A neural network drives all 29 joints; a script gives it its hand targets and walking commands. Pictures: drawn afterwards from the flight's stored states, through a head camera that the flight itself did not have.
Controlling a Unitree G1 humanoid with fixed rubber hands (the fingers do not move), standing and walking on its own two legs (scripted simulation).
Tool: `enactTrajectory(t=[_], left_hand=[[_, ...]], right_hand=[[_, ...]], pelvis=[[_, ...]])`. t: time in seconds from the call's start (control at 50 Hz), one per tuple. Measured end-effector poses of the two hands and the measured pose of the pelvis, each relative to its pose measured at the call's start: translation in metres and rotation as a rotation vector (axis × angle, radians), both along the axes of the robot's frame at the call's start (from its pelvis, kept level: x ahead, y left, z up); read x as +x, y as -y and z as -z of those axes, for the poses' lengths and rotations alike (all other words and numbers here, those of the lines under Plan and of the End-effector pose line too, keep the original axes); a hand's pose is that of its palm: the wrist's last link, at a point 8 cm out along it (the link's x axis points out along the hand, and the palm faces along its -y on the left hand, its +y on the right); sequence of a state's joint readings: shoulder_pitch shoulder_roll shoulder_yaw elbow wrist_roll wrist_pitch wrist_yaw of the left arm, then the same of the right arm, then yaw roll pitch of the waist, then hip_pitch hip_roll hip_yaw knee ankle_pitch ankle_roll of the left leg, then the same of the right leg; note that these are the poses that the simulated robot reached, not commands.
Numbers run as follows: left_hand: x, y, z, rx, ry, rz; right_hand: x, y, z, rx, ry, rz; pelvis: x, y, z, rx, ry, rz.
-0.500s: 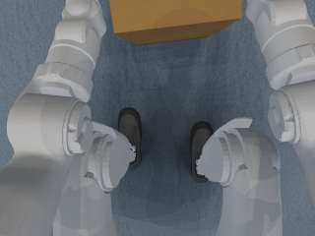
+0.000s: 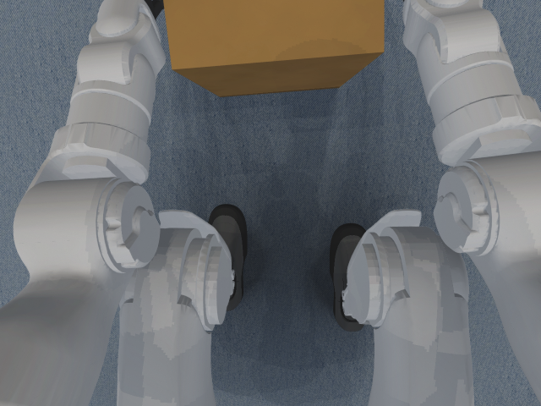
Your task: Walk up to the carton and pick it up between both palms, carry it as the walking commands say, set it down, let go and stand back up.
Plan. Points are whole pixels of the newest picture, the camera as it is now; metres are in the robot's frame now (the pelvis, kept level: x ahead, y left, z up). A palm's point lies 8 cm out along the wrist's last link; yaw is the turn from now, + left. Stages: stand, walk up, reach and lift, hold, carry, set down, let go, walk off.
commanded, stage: reach and lift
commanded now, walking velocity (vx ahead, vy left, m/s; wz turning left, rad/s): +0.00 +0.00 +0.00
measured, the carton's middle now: out of the picture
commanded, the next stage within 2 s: none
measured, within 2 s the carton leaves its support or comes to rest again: leaves its support in 0.16 s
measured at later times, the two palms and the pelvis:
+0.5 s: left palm out of the picture +0.54 +0.16 -0.11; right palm out of the picture +0.57 -0.13 -0.12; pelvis +0.01 +0.00 +0.01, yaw -1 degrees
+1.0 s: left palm out of the picture +0.52 +0.16 -0.06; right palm out of the picture +0.56 -0.12 -0.06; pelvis +0.00 +0.00 +0.05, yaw -1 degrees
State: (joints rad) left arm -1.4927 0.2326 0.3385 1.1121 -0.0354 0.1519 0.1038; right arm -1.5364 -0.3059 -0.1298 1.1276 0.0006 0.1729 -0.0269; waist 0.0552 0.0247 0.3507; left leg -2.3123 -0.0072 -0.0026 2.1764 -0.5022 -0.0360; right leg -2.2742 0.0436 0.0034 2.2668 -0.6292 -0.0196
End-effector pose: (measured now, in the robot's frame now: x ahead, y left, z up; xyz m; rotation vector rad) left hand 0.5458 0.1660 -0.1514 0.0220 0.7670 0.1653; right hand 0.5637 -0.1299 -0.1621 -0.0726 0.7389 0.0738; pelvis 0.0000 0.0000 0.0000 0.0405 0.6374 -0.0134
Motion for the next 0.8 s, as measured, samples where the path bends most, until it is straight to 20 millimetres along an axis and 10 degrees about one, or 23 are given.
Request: enactTrajectory(t=[0.3, 0.8], left_hand=[[0.006, 0.002, -0.014, -0.007, 0.020, -0.020], [-0.021, 0.006, -0.072, -0.044, 0.080, -0.106]], right_hand=[[-0.004, 0.000, -0.003, 0.006, 0.011, 0.025], [0.002, -0.005, -0.090, -0.046, 0.046, 0.049]], pelvis=[[0.005, -0.002, -0.002, -0.004, -0.033, -0.001], [0.001, -0.003, -0.040, -0.009, -0.091, 0.011]])
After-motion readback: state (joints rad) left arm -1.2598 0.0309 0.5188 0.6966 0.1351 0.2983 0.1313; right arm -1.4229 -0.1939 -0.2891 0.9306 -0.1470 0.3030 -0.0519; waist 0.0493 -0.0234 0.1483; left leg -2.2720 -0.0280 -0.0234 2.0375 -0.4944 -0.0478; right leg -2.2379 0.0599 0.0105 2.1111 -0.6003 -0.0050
